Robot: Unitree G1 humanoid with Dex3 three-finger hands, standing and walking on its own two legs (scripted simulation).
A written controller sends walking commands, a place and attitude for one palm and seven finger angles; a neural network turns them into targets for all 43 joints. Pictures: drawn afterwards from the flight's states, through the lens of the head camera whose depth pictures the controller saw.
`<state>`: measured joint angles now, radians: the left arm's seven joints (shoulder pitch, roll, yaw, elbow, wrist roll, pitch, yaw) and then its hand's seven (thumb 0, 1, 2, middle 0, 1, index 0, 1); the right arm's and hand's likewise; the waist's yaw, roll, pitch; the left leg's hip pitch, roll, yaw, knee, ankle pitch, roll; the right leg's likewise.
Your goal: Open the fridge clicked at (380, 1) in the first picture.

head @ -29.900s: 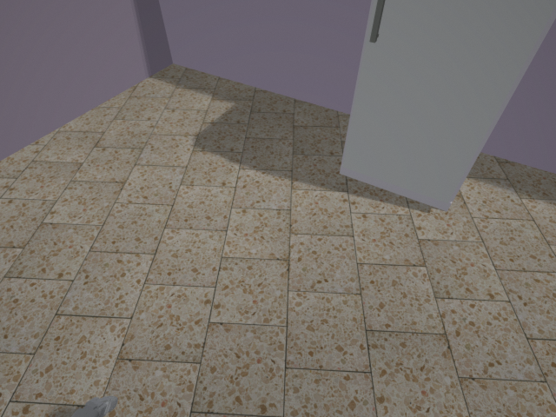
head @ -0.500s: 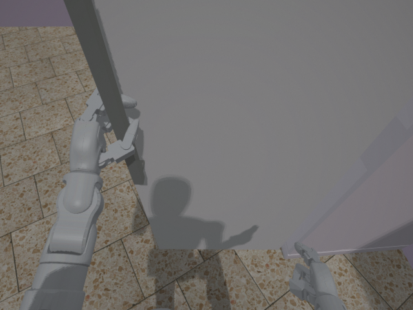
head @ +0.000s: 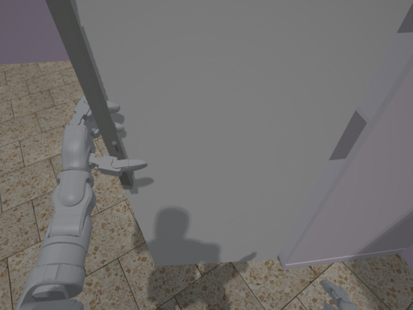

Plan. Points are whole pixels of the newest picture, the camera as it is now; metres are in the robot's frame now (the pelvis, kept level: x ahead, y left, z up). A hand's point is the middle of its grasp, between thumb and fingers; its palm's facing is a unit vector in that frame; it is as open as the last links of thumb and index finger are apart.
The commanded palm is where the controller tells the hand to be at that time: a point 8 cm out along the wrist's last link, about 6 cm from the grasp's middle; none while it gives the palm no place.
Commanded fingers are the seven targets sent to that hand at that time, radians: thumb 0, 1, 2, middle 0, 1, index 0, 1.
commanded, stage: loosen the grip on the handle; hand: left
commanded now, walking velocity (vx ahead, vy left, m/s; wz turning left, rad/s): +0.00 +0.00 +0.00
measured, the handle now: (105, 111) +0.41 +0.20 +0.20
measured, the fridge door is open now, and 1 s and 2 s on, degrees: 86 82 82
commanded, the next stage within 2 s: slip the hand off the handle in 0.22 s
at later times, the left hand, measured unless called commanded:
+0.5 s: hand (93, 139) +0.38 +0.23 +0.15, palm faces +0.20 -0.97 -0.16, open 14.6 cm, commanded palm +0.35 +0.28 +0.16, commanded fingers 0.00 -0.55 0.20 -0.25 -1.15 -0.25 -1.15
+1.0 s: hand (63, 142) +0.37 +0.28 +0.16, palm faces +0.22 -0.96 -0.17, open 14.6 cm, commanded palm +0.33 +0.31 +0.16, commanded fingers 0.00 -0.55 0.20 -0.25 -1.15 -0.25 -1.15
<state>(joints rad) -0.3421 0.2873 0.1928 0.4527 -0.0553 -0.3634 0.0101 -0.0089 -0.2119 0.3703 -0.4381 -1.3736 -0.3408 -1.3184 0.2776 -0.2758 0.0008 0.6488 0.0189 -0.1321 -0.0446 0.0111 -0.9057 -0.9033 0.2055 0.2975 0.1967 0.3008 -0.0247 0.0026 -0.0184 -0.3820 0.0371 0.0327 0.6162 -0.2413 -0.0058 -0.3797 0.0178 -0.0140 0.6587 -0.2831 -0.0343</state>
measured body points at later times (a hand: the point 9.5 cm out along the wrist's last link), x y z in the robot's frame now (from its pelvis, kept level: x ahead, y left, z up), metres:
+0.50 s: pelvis +0.04 +0.03 +0.00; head +0.05 +0.02 +0.45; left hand +0.37 +0.28 +0.16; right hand +0.21 -0.21 -0.09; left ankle +0.06 +0.14 -0.72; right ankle +0.04 -0.09 -0.72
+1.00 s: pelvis +0.05 +0.04 +0.00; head +0.05 +0.03 +0.45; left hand +0.35 +0.33 +0.17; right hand +0.20 -0.20 -0.09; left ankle +0.06 +0.14 -0.72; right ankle +0.04 -0.09 -0.72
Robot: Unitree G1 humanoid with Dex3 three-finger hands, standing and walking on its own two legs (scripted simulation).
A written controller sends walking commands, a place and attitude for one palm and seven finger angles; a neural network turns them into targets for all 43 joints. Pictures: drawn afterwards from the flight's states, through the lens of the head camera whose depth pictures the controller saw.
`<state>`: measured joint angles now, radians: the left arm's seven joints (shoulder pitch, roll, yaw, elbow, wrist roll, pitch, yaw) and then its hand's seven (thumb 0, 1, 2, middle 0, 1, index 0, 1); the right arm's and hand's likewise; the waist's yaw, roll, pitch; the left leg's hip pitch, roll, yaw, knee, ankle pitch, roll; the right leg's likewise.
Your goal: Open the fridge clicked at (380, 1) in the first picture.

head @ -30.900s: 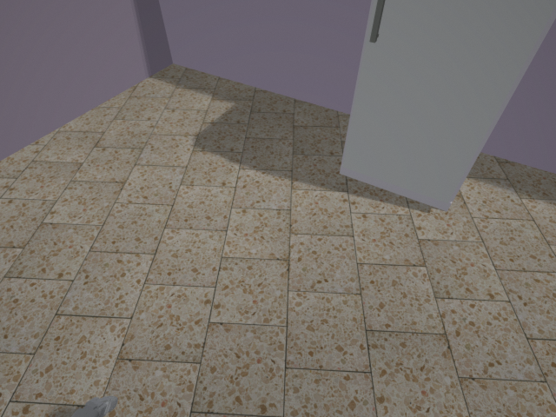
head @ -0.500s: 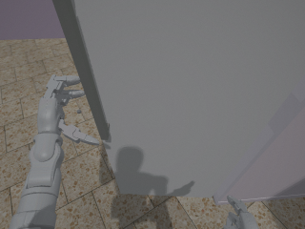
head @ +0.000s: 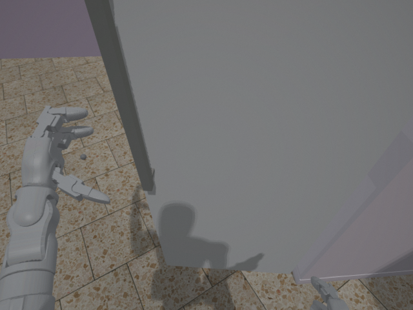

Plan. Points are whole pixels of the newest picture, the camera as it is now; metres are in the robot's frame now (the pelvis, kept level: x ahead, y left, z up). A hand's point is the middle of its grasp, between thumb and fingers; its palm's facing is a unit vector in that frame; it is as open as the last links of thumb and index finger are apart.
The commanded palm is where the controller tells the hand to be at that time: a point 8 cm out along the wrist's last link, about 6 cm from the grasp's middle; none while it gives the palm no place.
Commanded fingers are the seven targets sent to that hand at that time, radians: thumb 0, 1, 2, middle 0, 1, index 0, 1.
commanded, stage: slip the hand off the handle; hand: left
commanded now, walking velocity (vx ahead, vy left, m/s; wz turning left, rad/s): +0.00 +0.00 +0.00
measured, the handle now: (132, 112) +0.40 +0.17 +0.20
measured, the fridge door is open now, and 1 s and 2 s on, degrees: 82 82 82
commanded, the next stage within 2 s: draw the hand back to the body in 0.60 s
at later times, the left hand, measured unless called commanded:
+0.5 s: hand (71, 199) +0.24 +0.23 +0.15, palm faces +0.18 -0.96 -0.19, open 14.7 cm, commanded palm +0.20 +0.28 +0.16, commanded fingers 0.00 -0.55 0.20 -0.25 -1.15 -0.25 -1.15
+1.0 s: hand (48, 210) +0.21 +0.25 +0.17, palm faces -0.03 -0.99 -0.11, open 14.6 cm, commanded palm +0.17 +0.29 +0.17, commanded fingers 0.00 -0.55 0.20 -0.25 -1.15 -0.25 -1.15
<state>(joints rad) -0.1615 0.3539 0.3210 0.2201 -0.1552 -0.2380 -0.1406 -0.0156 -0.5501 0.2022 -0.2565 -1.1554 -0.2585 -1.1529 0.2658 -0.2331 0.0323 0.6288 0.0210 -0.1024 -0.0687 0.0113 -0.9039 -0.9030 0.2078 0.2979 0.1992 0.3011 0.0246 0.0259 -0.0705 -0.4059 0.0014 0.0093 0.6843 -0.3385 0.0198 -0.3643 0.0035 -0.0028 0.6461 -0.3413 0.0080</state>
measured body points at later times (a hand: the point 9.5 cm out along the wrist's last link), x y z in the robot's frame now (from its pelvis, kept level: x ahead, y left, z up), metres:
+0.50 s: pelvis -0.02 -0.02 +0.00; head -0.03 -0.03 +0.45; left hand +0.22 +0.28 +0.17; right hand +0.17 -0.24 -0.08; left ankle +0.01 +0.10 -0.72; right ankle -0.01 -0.13 -0.72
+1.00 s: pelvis +0.00 -0.01 +0.01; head -0.04 -0.02 +0.45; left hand +0.21 +0.30 +0.17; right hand +0.20 -0.23 -0.04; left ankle +0.01 +0.10 -0.72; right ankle -0.01 -0.13 -0.72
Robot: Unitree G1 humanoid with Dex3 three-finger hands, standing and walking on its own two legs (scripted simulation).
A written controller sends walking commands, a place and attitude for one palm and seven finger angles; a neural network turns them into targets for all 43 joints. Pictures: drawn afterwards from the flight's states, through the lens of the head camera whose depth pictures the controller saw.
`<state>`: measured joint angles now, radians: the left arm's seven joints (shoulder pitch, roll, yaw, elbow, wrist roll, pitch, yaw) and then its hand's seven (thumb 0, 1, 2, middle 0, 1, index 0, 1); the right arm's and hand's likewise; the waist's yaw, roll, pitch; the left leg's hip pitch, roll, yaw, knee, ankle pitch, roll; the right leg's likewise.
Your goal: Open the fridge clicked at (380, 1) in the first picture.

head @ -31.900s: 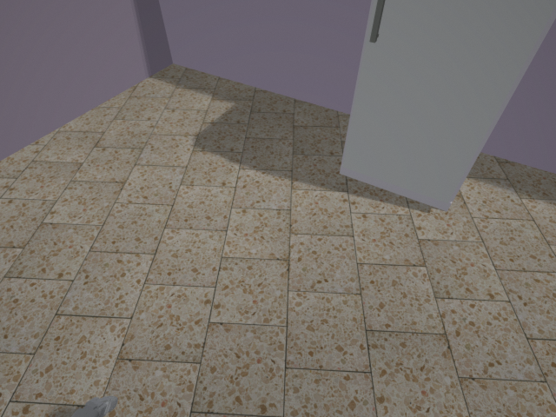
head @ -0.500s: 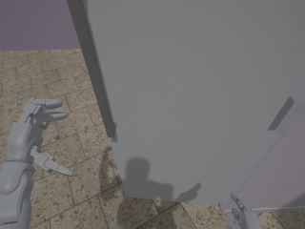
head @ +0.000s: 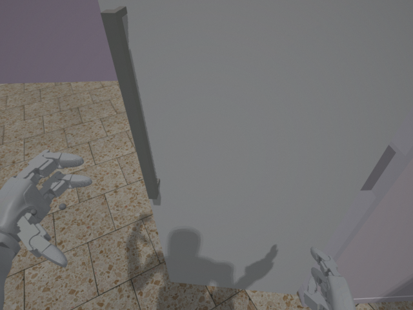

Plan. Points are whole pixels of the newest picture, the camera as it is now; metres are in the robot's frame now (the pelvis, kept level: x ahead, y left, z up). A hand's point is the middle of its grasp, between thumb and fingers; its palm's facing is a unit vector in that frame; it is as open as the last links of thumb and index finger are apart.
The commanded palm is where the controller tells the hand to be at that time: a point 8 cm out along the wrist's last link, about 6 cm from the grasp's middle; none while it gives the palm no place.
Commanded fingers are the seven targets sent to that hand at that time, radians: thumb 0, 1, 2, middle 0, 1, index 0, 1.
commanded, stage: draw the hand back to the body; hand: left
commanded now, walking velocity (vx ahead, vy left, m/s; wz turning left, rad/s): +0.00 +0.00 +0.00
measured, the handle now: (141, 123) +0.40 +0.18 +0.19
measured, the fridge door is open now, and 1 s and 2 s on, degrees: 82 82 82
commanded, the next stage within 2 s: step back with the hand held close in 1.30 s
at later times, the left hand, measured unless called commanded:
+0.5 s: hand (28, 221) +0.19 +0.29 +0.16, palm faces +0.48 -0.82 -0.30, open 12.9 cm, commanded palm +0.14 +0.32 +0.18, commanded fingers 0.00 0.17 0.55 -0.22 -0.73 -0.22 -0.73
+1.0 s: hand (36, 212) +0.20 +0.28 +0.17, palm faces +0.49 -0.79 -0.38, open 8.1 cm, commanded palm +0.15 +0.31 +0.19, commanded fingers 0.00 0.90 0.90 -0.20 -0.30 -0.20 -0.30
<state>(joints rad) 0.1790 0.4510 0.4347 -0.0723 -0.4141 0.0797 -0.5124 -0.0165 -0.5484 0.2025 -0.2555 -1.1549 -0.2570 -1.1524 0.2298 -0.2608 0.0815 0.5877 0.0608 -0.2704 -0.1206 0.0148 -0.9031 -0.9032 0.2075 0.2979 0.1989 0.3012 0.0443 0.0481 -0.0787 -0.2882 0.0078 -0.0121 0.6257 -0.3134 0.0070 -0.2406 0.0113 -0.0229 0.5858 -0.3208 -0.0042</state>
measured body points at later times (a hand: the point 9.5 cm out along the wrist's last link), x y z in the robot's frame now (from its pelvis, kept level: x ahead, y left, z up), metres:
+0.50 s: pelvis -0.02 +0.01 +0.01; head -0.04 +0.00 +0.46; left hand +0.16 +0.33 +0.18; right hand +0.18 -0.19 -0.07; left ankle +0.01 +0.11 -0.73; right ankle +0.00 -0.12 -0.73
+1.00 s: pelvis +0.01 +0.00 +0.02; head -0.01 -0.02 +0.46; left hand +0.17 +0.32 +0.19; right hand +0.21 -0.22 -0.06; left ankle +0.01 +0.11 -0.73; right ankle +0.00 -0.12 -0.73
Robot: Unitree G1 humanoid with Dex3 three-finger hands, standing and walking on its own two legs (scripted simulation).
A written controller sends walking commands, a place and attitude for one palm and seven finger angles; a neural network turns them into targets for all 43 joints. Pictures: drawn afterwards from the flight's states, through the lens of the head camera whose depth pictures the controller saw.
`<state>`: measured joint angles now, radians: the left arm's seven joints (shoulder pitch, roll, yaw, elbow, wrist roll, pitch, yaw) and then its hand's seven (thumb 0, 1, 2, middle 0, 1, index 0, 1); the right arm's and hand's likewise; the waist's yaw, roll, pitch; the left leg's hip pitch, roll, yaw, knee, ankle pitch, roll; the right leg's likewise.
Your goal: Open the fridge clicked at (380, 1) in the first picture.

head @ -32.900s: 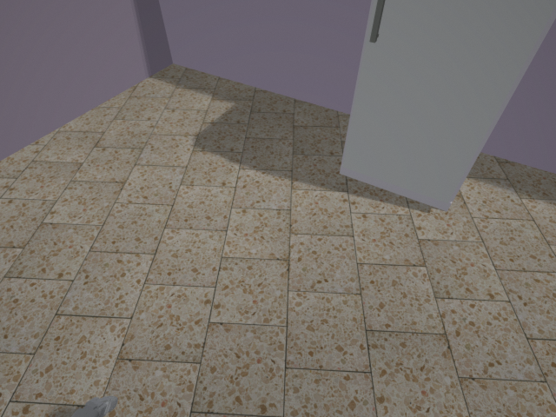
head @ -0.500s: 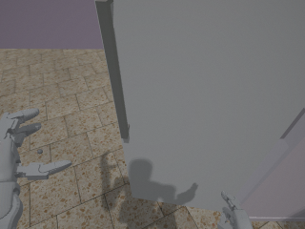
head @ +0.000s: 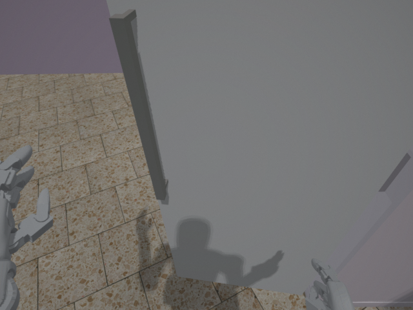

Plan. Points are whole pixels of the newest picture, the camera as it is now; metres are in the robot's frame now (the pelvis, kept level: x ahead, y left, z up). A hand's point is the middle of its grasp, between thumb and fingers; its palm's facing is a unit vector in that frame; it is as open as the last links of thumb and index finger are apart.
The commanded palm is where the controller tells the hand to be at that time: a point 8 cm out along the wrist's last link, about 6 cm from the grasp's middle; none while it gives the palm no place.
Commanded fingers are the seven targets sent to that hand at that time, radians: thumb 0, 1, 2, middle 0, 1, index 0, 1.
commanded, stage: draw the hand back to the body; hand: left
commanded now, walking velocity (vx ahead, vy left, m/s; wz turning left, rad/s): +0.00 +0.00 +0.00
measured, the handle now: (149, 126) +0.39 +0.18 +0.18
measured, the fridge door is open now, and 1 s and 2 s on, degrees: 82 82 82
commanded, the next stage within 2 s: step back with the hand held close in 0.30 s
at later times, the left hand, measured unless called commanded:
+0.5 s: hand (44, 210) +0.19 +0.28 +0.17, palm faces +0.49 -0.79 -0.38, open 7.4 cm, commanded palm +0.13 +0.30 +0.17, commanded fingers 0.00 0.90 0.90 -0.20 -0.30 -0.20 -0.30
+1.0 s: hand out of the picture +0.11 +0.30 +0.16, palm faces +0.48 -0.75 -0.46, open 7.4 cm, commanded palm +0.05 +0.33 +0.17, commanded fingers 0.00 0.90 0.90 -0.20 -0.30 -0.20 -0.30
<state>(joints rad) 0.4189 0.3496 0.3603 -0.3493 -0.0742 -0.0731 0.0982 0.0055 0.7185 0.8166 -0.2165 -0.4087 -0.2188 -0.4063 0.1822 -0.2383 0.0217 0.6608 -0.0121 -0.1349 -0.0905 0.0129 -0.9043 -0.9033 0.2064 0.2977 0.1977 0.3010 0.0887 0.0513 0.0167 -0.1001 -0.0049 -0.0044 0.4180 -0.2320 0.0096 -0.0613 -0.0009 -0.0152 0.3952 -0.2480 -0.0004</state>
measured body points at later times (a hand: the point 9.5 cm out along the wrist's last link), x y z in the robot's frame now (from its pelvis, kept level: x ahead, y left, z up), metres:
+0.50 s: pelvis +0.00 +0.00 +0.00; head -0.02 -0.02 +0.45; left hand +0.16 +0.31 +0.19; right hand +0.19 -0.21 -0.08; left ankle +0.00 +0.11 -0.74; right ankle -0.02 -0.12 -0.74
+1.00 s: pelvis -0.08 +0.02 -0.01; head -0.07 +0.03 +0.44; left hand +0.08 +0.34 +0.18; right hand +0.11 -0.21 -0.08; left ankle +0.00 +0.11 -0.74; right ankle -0.02 -0.12 -0.74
